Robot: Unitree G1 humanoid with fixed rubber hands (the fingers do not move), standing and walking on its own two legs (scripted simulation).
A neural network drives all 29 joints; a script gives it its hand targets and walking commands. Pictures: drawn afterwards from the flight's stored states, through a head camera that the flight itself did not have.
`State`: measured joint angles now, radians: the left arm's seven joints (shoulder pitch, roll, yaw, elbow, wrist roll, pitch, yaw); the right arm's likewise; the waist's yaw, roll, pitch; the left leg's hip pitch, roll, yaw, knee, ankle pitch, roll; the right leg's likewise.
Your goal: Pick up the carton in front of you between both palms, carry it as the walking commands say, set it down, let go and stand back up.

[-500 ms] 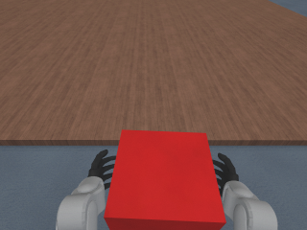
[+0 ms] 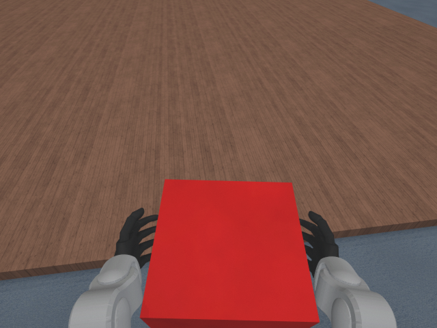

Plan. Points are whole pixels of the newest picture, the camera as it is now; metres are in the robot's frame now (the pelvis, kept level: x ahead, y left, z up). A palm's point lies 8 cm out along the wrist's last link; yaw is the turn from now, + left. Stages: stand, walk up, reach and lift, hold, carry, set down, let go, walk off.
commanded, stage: carry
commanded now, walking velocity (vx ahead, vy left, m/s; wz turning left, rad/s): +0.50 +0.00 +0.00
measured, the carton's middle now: (225, 268) +0.25 +0.00 +0.03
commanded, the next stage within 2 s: none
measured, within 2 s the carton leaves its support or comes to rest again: neither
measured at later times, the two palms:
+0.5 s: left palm (150, 103) +0.64 +0.18 +0.12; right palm (267, 102) +0.66 -0.13 +0.12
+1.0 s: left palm (158, 54) +1.03 +0.22 +0.11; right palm (241, 53) +1.03 -0.09 +0.11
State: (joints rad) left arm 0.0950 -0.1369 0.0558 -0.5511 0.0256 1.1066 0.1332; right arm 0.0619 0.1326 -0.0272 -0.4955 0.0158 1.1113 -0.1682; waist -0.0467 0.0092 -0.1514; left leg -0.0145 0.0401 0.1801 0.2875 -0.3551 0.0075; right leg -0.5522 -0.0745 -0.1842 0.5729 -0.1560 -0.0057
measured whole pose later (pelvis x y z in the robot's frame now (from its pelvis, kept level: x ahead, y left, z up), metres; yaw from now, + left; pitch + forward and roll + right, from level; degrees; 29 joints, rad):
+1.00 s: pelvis +0.70 +0.05 -0.03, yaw +4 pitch +6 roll -2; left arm -0.48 -0.12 0.27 -0.26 0.01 1.03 0.24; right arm -0.46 0.14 -0.23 -0.25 0.05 1.03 -0.22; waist -0.07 -0.01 -0.03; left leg 0.01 -0.02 0.08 0.45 -0.54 0.08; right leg -0.98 -0.01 -0.16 1.22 -0.41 -0.10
